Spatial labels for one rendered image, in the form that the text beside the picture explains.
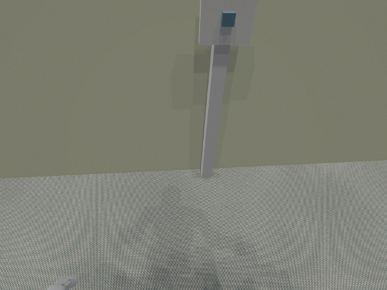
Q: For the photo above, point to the panel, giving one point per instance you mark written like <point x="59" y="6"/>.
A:
<point x="212" y="33"/>

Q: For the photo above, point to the robot left hand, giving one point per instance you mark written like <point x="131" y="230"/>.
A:
<point x="64" y="283"/>

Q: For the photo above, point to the button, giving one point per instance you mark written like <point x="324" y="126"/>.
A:
<point x="228" y="18"/>

